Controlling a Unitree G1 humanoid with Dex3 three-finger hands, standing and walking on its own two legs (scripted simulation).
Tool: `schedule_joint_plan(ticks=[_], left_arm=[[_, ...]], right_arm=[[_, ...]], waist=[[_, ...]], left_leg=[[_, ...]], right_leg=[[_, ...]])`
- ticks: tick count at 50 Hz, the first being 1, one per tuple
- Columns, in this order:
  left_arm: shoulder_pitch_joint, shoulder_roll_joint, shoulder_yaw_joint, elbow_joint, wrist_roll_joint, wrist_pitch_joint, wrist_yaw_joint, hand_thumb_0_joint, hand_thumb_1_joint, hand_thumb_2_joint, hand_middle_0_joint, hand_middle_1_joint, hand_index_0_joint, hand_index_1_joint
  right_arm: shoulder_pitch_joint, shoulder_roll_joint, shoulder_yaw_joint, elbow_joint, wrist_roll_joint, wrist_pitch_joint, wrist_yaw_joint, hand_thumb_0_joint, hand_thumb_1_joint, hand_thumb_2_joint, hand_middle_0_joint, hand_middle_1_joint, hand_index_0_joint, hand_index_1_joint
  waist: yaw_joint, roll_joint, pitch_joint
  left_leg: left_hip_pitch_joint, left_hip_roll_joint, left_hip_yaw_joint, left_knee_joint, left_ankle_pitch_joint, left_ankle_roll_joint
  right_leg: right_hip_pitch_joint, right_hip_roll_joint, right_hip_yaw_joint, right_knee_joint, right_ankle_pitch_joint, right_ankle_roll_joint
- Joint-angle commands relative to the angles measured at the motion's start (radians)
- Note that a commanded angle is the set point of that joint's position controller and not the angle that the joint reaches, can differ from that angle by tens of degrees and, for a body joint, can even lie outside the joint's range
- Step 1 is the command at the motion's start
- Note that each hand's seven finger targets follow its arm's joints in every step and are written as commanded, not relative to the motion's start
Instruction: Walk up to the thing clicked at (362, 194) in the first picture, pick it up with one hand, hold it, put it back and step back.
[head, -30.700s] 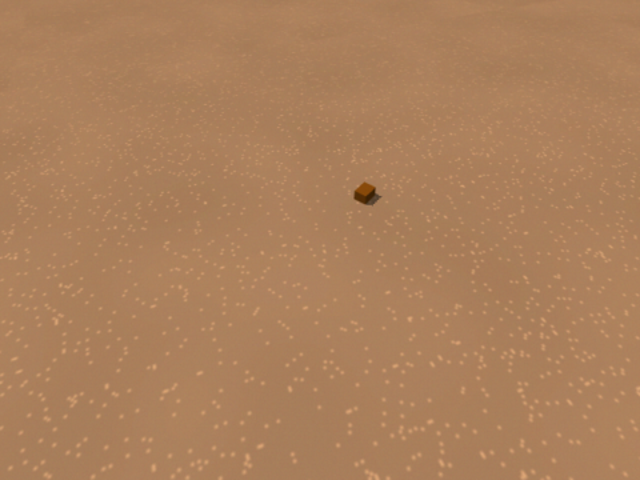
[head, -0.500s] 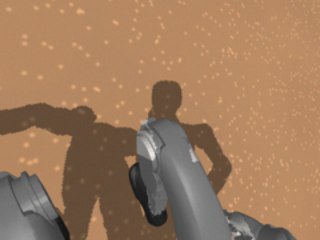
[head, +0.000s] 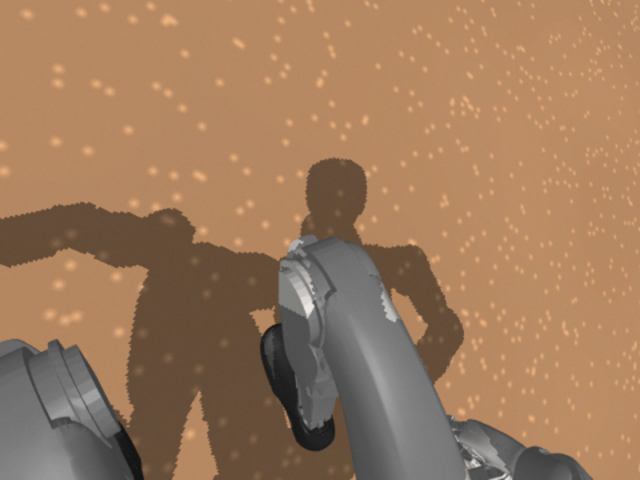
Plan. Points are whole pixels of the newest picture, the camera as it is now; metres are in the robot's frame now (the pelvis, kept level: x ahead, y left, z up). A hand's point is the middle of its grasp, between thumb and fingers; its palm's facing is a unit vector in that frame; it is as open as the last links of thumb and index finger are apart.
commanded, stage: close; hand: left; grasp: from above
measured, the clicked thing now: out of the picture +0.43 +0.34 -0.27
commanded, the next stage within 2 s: go down in 1.54 s
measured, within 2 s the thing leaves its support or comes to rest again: neither
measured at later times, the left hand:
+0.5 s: hand out of the picture +0.41 +0.32 -0.24, palm faces +0.12 -0.48 -0.87, open 10.7 cm
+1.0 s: hand out of the picture +0.41 +0.33 -0.24, palm faces +0.10 -0.48 -0.87, open 10.4 cm
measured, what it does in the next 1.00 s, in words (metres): stands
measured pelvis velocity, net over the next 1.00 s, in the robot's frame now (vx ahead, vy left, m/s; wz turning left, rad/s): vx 0.00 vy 0.00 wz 0.00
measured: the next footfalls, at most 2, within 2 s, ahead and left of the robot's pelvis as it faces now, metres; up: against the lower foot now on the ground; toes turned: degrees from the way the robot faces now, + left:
none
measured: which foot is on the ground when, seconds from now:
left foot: down 0.00-1.00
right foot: down 0.00-1.00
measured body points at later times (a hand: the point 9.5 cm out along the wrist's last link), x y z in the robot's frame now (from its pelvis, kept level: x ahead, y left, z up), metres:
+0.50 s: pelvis +0.00 +0.00 +0.00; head +0.28 +0.10 +0.33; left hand +0.40 +0.34 -0.19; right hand +0.04 -0.27 -0.06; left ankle +0.06 +0.14 -0.26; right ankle +0.10 -0.13 -0.26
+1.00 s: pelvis +0.00 +0.00 +0.00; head +0.27 +0.10 +0.33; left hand +0.40 +0.35 -0.19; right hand +0.04 -0.27 -0.06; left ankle +0.06 +0.14 -0.26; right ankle +0.10 -0.13 -0.26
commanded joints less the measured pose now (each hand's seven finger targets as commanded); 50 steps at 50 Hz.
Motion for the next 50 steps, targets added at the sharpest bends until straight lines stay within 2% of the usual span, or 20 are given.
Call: schedule_joint_plan(ticks=[1, 5, 7, 9, 11, 14, 18, 20, 22, 28, 30, 36, 45, 50], left_arm=[[-0.219, 0.19, -0.033, -0.077, 0.027, -0.009, 0.036, 0.0, -0.014, 0.624, -0.447, -0.64, -0.434, -0.657], [-0.229, 0.19, -0.035, -0.08, 0.017, -0.011, 0.032, 0.0, 0.008, 0.607, -0.467, -0.619, -0.453, -0.637], [-0.21, 0.202, -0.022, -0.075, 0.013, -0.009, 0.031, 0.0, 0.023, 0.601, -0.475, -0.617, -0.463, -0.633], [-0.205, 0.208, -0.012, -0.057, 0.021, -0.011, 0.039, 0.0, 0.03, 0.592, -0.489, -0.593, -0.474, -0.614], [-0.21, 0.212, -0.025, -0.069, 0.034, -0.017, 0.035, 0.0, 0.028, 0.59, -0.486, -0.599, -0.472, -0.618], [-0.197, 0.202, -0.033, -0.065, 0.049, -0.02, 0.042, 0.0, 0.048, 0.574, -0.504, -0.577, -0.489, -0.596], [-0.19, 0.203, -0.02, -0.084, 0.011, -0.024, 0.045, 0.0, 0.03, 0.588, -0.478, -0.602, -0.467, -0.618], [-0.198, 0.193, -0.028, -0.084, 0.002, -0.026, 0.04, 0.0, 0.028, 0.592, -0.486, -0.598, -0.471, -0.618], [-0.193, 0.215, -0.019, -0.079, 0.012, -0.026, 0.042, 0.0, 0.04, 0.581, -0.5, -0.582, -0.484, -0.602], [-0.191, 0.199, -0.03, -0.069, 0.031, -0.024, 0.033, 0.0, 0.07, 0.574, -0.512, -0.581, -0.5, -0.597], [-0.199, 0.195, -0.024, -0.061, 0.029, -0.023, 0.037, 0.0, 0.067, 0.563, -0.52, -0.563, -0.505, -0.582], [-0.207, 0.181, -0.026, -0.073, 0.011, -0.019, 0.034, 0.0, 0.068, 0.565, -0.519, -0.566, -0.505, -0.585], [-0.206, 0.193, -0.03, -0.063, 0.045, -0.019, 0.031, 0.0, 0.061, 0.567, -0.514, -0.563, -0.499, -0.582], [-0.214, 0.175, -0.033, -0.07, 0.02, -0.022, 0.031, 0.0, 0.07, 0.565, -0.523, -0.562, -0.508, -0.582]], right_arm=[[0.193, -0.346, -0.091, 0.032, 0.005, -0.003, 0.0, 0.0, -0.89, -0.898, 0.2, 0.3, 0.2, 0.3], [0.18, -0.343, -0.086, 0.039, 0.004, -0.005, -0.001, 0.0, -0.892, -0.898, 0.2, 0.3, 0.2, 0.3], [0.172, -0.343, -0.086, 0.029, 0.001, -0.007, -0.002, 0.0, -0.889, -0.897, 0.2, 0.3, 0.2, 0.3], [0.195, -0.348, -0.086, 0.023, 0.004, -0.002, -0.001, 0.0, -0.889, -0.898, 0.2, 0.3, 0.2, 0.3], [0.165, -0.344, -0.086, 0.03, 0.003, 0.0, -0.004, 0.0, -0.89, -0.898, 0.2, 0.3, 0.2, 0.3], [0.191, -0.344, -0.088, 0.027, 0.005, 0.001, -0.001, 0.0, -0.888, -0.897, 0.2, 0.3, 0.2, 0.3], [0.159, -0.34, -0.086, 0.033, -0.008, -0.011, -0.002, 0.0, -0.888, -0.897, 0.2, 0.3, 0.2, 0.3], [0.161, -0.341, -0.083, 0.033, -0.007, -0.013, -0.003, 0.0, -0.892, -0.898, 0.2, 0.3, 0.2, 0.3], [0.178, -0.343, -0.081, 0.035, -0.003, -0.011, -0.005, 0.0, -0.892, -0.899, 0.2, 0.3, 0.2, 0.3], [0.177, -0.34, -0.085, 0.038, -0.005, -0.015, -0.005, 0.0, -0.888, -0.896, 0.2, 0.3, 0.2, 0.3], [0.187, -0.344, -0.091, 0.04, -0.002, -0.015, -0.004, 0.0, -0.89, -0.898, 0.2, 0.3, 0.2, 0.3], [0.172, -0.349, -0.09, 0.037, -0.006, -0.025, -0.002, 0.0, -0.889, -0.897, 0.2, 0.3, 0.2, 0.3], [0.186, -0.342, -0.091, 0.037, 0.002, -0.021, 0.0, 0.0, -0.887, -0.897, 0.2, 0.3, 0.2, 0.3], [0.18, -0.347, -0.093, 0.037, -0.002, -0.027, -0.002, 0.0, -0.889, -0.897, 0.2, 0.3, 0.2, 0.3]], waist=[[-0.095, 0.469, -0.67], [-0.094, 0.451, -0.665], [-0.087, 0.459, -0.662], [-0.086, 0.476, -0.67], [-0.085, 0.489, -0.653], [-0.089, 0.491, -0.658], [-0.09, 0.447, -0.659], [-0.095, 0.451, -0.661], [-0.089, 0.479, -0.668], [-0.095, 0.46, -0.652], [-0.091, 0.462, -0.662], [-0.098, 0.46, -0.654], [-0.089, 0.476, -0.658], [-0.097, 0.462, -0.651]], left_leg=[[0.48, 0.027, 0.148, -0.244, 0.206, 0.076], [0.463, 0.026, 0.153, -0.234, 0.205, 0.079], [0.487, 0.023, 0.153, -0.241, 0.205, 0.075], [0.5, 0.032, 0.136, -0.252, 0.201, 0.072], [0.494, 0.03, 0.146, -0.256, 0.185, 0.072], [0.481, 0.03, 0.147, -0.248, 0.18, 0.078], [0.477, 0.018, 0.163, -0.222, 0.184, 0.087], [0.478, 0.019, 0.157, -0.225, 0.183, 0.084], [0.489, 0.024, 0.151, -0.237, 0.189, 0.079], [0.471, 0.021, 0.159, -0.23, 0.187, 0.081], [0.472, 0.025, 0.148, -0.239, 0.182, 0.08], [0.487, 0.018, 0.153, -0.231, 0.195, 0.079], [0.477, 0.025, 0.15, -0.243, 0.183, 0.079], [0.492, 0.022, 0.149, -0.235, 0.193, 0.078]], right_leg=[[0.326, 0.013, -0.144, -0.23, 0.387, -0.045], [0.321, 0.013, -0.145, -0.238, 0.385, -0.04], [0.324, 0.01, -0.15, -0.227, 0.374, -0.042], [0.31, 0.013, -0.154, -0.217, 0.364, -0.051], [0.307, 0.011, -0.157, -0.218, 0.357, -0.052], [0.312, 0.018, -0.149, -0.229, 0.355, -0.054], [0.337, 0.009, -0.153, -0.227, 0.359, -0.042], [0.332, 0.008, -0.154, -0.223, 0.357, -0.041], [0.324, 0.007, -0.152, -0.218, 0.356, -0.049], [0.328, 0.011, -0.148, -0.228, 0.362, -0.044], [0.314, 0.011, -0.149, -0.223, 0.355, -0.049], [0.327, 0.001, -0.155, -0.213, 0.362, -0.038], [0.312, 0.006, -0.148, -0.219, 0.354, -0.05], [0.323, 0.003, -0.151, -0.215, 0.363, -0.041]])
